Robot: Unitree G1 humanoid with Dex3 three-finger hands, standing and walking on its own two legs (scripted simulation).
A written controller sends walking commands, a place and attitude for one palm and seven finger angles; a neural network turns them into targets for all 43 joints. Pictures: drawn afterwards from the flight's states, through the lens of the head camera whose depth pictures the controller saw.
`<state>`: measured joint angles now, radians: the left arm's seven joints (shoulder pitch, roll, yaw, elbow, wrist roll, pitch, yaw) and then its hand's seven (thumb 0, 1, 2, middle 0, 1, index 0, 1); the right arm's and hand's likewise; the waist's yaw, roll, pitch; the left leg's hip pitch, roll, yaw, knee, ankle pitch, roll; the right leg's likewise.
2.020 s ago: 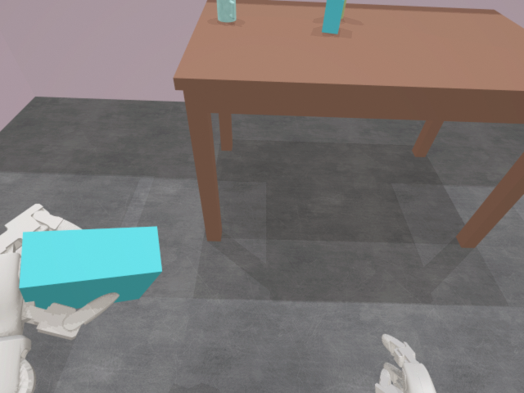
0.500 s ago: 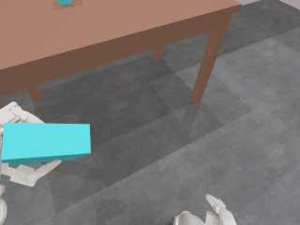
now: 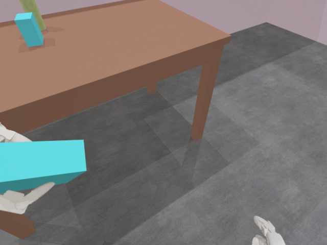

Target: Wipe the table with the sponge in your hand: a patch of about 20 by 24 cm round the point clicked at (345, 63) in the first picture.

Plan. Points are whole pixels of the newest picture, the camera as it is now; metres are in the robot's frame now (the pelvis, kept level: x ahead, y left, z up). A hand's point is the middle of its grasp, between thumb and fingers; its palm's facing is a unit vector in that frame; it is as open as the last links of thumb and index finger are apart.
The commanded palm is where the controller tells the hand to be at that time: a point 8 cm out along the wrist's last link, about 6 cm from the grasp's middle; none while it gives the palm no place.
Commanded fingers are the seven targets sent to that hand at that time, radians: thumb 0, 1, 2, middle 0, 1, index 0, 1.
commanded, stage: turn to face it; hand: left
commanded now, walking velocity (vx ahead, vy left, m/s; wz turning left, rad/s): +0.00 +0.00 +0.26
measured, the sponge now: (49, 166) +0.22 +0.21 +0.17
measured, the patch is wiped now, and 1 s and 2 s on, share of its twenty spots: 0.00 0.00 0.00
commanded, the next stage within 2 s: take the last steps up to it in 0.10 s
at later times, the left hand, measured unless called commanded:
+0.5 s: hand (8, 198) +0.16 +0.25 +0.17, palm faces +0.58 -0.72 -0.39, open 9.8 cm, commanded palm +0.11 +0.28 +0.19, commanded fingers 0.00 0.10 1.30 -1.20 -1.60 -1.20 -1.60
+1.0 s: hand (41, 169) +0.22 +0.23 +0.16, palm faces +0.54 -0.69 -0.48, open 9.8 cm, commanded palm +0.15 +0.26 +0.19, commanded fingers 0.00 0.10 1.30 -1.20 -1.60 -1.20 -1.60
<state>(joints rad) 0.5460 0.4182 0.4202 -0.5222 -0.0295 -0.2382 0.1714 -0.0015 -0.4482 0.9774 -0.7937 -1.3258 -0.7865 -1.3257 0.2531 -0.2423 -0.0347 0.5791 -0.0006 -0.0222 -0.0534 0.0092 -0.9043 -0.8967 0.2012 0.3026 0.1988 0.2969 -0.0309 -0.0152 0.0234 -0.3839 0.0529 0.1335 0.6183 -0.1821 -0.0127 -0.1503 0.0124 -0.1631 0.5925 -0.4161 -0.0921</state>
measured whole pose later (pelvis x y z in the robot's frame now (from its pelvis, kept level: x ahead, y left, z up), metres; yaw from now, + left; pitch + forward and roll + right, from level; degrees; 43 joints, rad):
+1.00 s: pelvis +0.05 -0.05 +0.00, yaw +10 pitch -2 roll +1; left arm 0.42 0.33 0.31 -0.37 0.00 -0.17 0.14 0.00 -0.45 0.99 -0.79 -1.33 -0.78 -1.34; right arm 0.21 -0.19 0.01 0.67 0.00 -0.05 -0.05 0.01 -0.90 -0.90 0.21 0.30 0.21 0.30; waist 0.02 0.08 0.05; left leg -0.37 0.08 0.06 1.00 -0.45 -0.01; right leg -0.30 -0.05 -0.19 0.66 -0.32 -0.07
